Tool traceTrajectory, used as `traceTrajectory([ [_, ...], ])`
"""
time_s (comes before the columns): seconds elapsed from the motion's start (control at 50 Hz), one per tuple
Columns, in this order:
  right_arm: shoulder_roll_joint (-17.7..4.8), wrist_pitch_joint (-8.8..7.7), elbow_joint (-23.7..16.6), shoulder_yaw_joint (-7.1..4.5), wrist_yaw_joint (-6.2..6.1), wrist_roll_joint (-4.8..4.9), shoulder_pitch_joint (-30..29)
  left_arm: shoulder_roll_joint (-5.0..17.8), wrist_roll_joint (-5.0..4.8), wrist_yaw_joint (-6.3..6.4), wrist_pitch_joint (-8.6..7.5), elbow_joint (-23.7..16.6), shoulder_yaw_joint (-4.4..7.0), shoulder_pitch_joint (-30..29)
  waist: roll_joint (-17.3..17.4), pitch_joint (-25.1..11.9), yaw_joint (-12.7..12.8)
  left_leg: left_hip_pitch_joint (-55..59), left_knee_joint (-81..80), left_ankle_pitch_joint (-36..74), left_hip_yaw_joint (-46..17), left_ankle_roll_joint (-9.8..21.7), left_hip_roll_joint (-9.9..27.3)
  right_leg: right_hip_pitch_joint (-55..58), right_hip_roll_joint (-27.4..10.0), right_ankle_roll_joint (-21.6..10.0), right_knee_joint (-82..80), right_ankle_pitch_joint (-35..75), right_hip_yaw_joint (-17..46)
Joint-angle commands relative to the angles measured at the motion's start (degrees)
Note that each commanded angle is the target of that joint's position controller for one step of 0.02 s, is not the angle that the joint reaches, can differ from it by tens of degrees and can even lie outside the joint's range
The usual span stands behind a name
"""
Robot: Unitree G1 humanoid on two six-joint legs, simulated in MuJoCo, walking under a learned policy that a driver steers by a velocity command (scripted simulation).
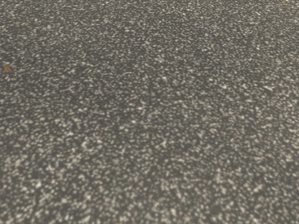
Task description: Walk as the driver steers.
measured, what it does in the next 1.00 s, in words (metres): walks ahead: right foot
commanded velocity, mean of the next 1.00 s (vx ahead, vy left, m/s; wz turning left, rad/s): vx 0.14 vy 0.00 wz -0.12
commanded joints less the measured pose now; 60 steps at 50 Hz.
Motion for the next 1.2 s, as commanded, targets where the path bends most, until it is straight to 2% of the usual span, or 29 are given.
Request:
traceTrajectory([
  [0.02, -7.46, -0.93, -6.03, -1.66, -0.54, -0.30, -4.72, 9.28, 0.09, -0.16, -0.94, -2.61, 3.08, 3.78, 10.05, -4.10, 2.39, 7.23, -12.09, 15.42, -17.74, 12.06, 18.96, -7.73, -2.76, 2.08, 22.29, -5.50, -0.70],
  [0.06, -6.19, -0.73, -6.08, -0.93, -0.72, 1.27, -4.72, 5.98, 0.39, 0.09, 0.02, -1.46, 2.23, 5.02, 9.16, -3.00, 1.71, 8.12, -10.88, 17.91, -11.91, 10.56, 15.37, -8.42, -2.55, 3.91, 27.30, -1.69, -1.32],
  [0.12, -6.47, -0.10, -5.08, -0.81, -0.96, 1.05, -0.84, 3.22, -0.32, -0.03, -0.20, -3.28, 0.90, 1.48, 11.02, -3.05, -0.53, 11.74, -10.54, 20.87, -7.60, 11.50, 13.40, -7.65, -3.27, 5.27, 19.53, 0.20, -4.16],
  [0.18, -7.61, 0.25, -4.74, -1.01, -0.93, 1.28, -0.25, 1.03, 0.20, -0.47, -0.41, -4.53, -0.47, -0.94, 13.41, -4.81, -1.71, 12.61, -9.37, 22.21, -5.96, 11.68, 13.81, 0.32, -6.38, 5.49, 5.33, -1.41, -7.03],
  [0.24, -9.30, 0.62, -4.05, -1.29, -0.32, 1.93, 1.05, 2.32, -0.13, -0.85, -0.44, -4.09, -0.32, -0.22, 14.74, -4.74, -2.32, 11.08, -8.07, 24.02, -6.63, 12.12, 14.47, 8.35, -6.20, 4.58, -6.72, 0.95, -10.68],
  [0.28, -8.21, 0.63, -3.28, -0.71, -0.06, 2.95, 1.16, 2.14, 0.14, -1.07, -0.54, -2.20, -0.26, 3.11, 12.77, -3.68, -0.16, 8.58, -5.84, 22.84, -5.68, 9.75, 13.11, 16.27, -5.62, 2.05, -22.94, 13.59, -11.66],
  [0.3, -7.26, 0.09, -2.37, -0.28, 0.15, 2.77, 3.48, 3.68, 0.56, -0.88, -0.53, -2.35, -0.11, 3.41, 10.66, -4.46, -0.52, 5.05, -5.02, 19.08, -5.16, 6.52, 12.20, 22.64, -7.99, 0.29, -25.19, 19.79, -8.03],
  [0.32, -4.80, -0.73, -2.85, 0.65, 0.65, 0.80, 4.11, 6.99, 1.08, -0.31, -0.39, -2.81, 0.35, 4.92, 2.09, -7.97, -1.62, 0.28, 1.17, 9.69, -1.20, 2.33, 8.53, 29.90, -16.12, -2.06, -22.52, 35.08, 0.69],
  [0.34, -1.62, -1.51, -3.17, 1.56, 1.02, 0.14, 5.72, 6.93, 1.78, -0.45, -0.29, -2.43, -0.01, 1.25, -8.84, -7.77, -5.01, 0.05, -1.08, -3.16, 2.83, -0.98, 4.92, 24.60, -20.59, -7.48, -19.95, 36.83, 3.25],
  [0.36, -4.27, -1.44, -3.00, 1.29, 0.78, -0.26, 1.83, 2.70, 1.74, -1.12, -0.81, -3.38, -0.86, -0.84, -5.93, -6.54, -2.26, 3.77, -1.85, -1.21, 2.37, -2.84, 5.07, 20.19, -18.53, -8.47, -20.85, 28.12, 2.63],
  [0.38, -5.36, -1.33, -2.92, 0.96, 0.81, 0.04, -0.09, 1.55, 2.13, -1.50, -1.30, -2.56, -1.20, -0.51, -4.72, -5.26, -1.66, 4.59, -2.32, 2.50, 2.92, -3.29, 4.68, 19.23, -15.68, -6.33, -20.85, 21.62, 0.84],
  [0.42, -5.96, -0.64, -2.04, 0.72, 0.35, 0.40, -0.12, 2.94, 1.97, -1.73, -2.14, -1.94, -1.02, 0.17, -4.10, -2.71, -1.06, 5.35, -2.10, 5.62, 3.30, -3.28, 4.45, 16.67, -13.52, -4.15, -20.95, 18.92, -0.63],
  [0.52, -5.15, -0.31, 0.32, 0.84, 0.11, 0.77, 1.49, 1.83, 1.53, -1.41, -2.64, -0.60, -1.58, 1.01, -1.43, -1.05, -1.43, 7.31, -3.29, 7.09, 3.23, -2.88, 4.68, 14.93, -12.28, -3.32, -20.37, 18.56, -1.72],
  [0.56, -4.62, -0.16, 1.52, 0.82, 0.01, 1.19, 2.21, 2.94, 1.16, -1.14, -2.25, 0.32, -1.15, 2.66, -2.08, -1.48, -0.68, 5.82, -0.23, -2.38, 6.41, -2.74, 2.15, 15.25, -11.92, -4.62, -22.30, 2.54, -0.76],
  [0.62, -4.46, -1.33, -0.68, 0.66, 0.24, 2.48, -2.34, 7.36, 0.25, -0.88, -2.22, 1.47, 0.15, 7.20, -7.79, 5.72, 2.48, -7.64, 10.81, -11.90, 6.68, -0.24, 0.88, 14.47, -20.59, -11.46, -31.58, -22.01, 14.30],
  [0.68, -5.30, -3.59, -1.69, 0.21, 1.56, 3.73, -3.06, 6.05, -0.12, -0.64, -4.12, 2.10, 0.03, 7.86, -8.51, 6.16, 2.04, -15.23, 17.09, -17.63, 1.57, 3.80, 5.05, 19.37, -25.37, -13.96, -32.64, -14.97, 19.17],
  [0.72, -4.69, -4.64, -0.36, 0.42, 2.56, 3.73, -0.58, 5.83, -0.88, -0.88, -4.28, 1.34, 0.01, 4.03, -5.51, 4.11, -0.39, -7.27, 7.77, -12.46, 3.14, 5.24, 4.83, 17.41, -22.34, -11.54, -31.13, -7.38, 12.21],
  [0.76, -4.37, -4.91, 4.44, -0.03, 3.06, 2.77, 8.49, 5.25, -0.93, -1.18, -3.78, 0.92, -0.08, 1.00, -3.49, 0.07, -4.94, 12.87, -1.39, 3.56, 7.65, 3.75, 0.24, 8.32, -16.40, -8.42, -25.43, -0.92, 3.02],
  [0.78, -5.50, -4.70, 6.30, -0.55, 3.00, 2.41, 13.61, 2.85, -0.32, -1.26, -3.93, 0.68, -0.74, 0.75, -0.67, -1.37, -6.61, 20.21, -1.89, 2.56, 4.74, 3.49, 1.64, 3.41, -13.41, -6.31, -18.50, 0.49, -0.88],
  [0.8, -10.30, -4.77, 6.58, -1.52, 2.43, 2.28, 19.30, -1.54, 0.47, -1.42, -4.43, -0.81, -2.03, -0.16, 12.59, -2.52, -7.93, 26.12, -11.38, -6.87, -14.24, 7.64, 13.98, -5.36, -6.80, -1.53, 1.04, -1.33, -8.79],
  [0.82, -14.49, -5.21, 6.10, -2.16, 3.00, 1.77, 20.82, 0.63, -0.81, -0.96, -5.50, -3.07, -1.31, -0.06, 21.17, -1.72, -7.56, 26.90, -19.56, -16.09, -36.22, 15.72, 23.59, -15.38, -3.37, -0.39, 14.34, -10.80, -7.51],
  [0.84, -10.92, -5.63, 4.52, -1.01, 2.85, 1.76, 15.83, 3.78, -1.92, -1.01, -6.35, -2.01, -0.46, 1.57, 13.47, 2.24, -5.26, 24.45, -20.15, -22.02, -35.36, 16.25, 23.88, -19.64, -7.69, -1.28, 21.29, -8.01, -3.73],
  [0.86, -8.37, -5.77, 3.43, -0.31, 2.59, 1.93, 12.72, 4.38, -2.04, -1.42, -6.91, -1.01, -0.29, 2.25, 10.57, 4.80, -3.98, 23.01, -20.01, -21.70, -29.43, 14.09, 21.33, -21.50, -10.00, -2.34, 22.42, -1.53, -4.09],
  [0.9, -7.47, -5.67, 2.60, 0.32, 2.59, 1.74, 9.90, 3.83, -0.70, -1.67, -7.37, 0.02, -0.03, 1.76, 7.63, 5.33, -2.81, 21.42, -20.92, -9.71, -20.15, 11.06, 17.57, -20.71, -12.95, -2.73, 19.56, 7.63, -5.50],
  [0.94, -5.72, -5.32, 3.10, 1.05, 2.54, 1.50, 11.49, 2.45, -0.30, -2.42, -7.15, 0.39, -0.13, 1.52, 8.42, 3.72, -2.75, 20.59, -21.25, 3.91, -12.40, 9.62, 14.30, -17.45, -13.45, -2.00, 17.10, 13.09, -7.57],
  [1.0, -6.35, -4.79, 4.02, 1.14, 2.00, 1.65, 13.97, 0.78, -0.05, -2.77, -6.68, -0.78, -0.58, -1.48, 6.90, 3.02, -3.23, 21.06, -21.27, 19.03, -6.14, 9.93, 12.80, -17.90, -13.04, 0.06, 11.55, 17.83, -9.83],
  [1.08, -7.07, -4.03, 4.60, 1.30, 0.94, 1.73, 15.57, -1.24, -0.49, -3.59, -7.23, -3.50, -1.75, -9.75, 7.13, 5.25, -5.24, 17.13, -23.55, 19.56, -1.09, 9.00, 10.89, -12.55, -11.28, 1.02, -3.53, 26.92, -12.32],
  [1.16, -7.69, -3.54, 6.01, 1.06, 0.78, 2.31, 18.33, -0.91, -0.94, -4.88, -7.97, -5.47, -2.06, -15.41, 6.97, 7.78, -5.94, 20.48, -23.10, 20.25, -0.81, 9.89, 13.59, -11.09, -9.75, -0.45, -11.31, 27.93, -12.67],
  [1.2, -8.19, -3.16, 6.35, 0.69, 0.67, 2.58, 18.14, 0.01, -0.97, -5.44, -8.41, -6.09, -1.90, -16.10, 7.43, 7.31, -4.58, 24.39, -20.29, 27.11, -0.60, 9.43, 15.21, -10.29, -9.15, -2.35, -13.51, 24.99, -12.45],
])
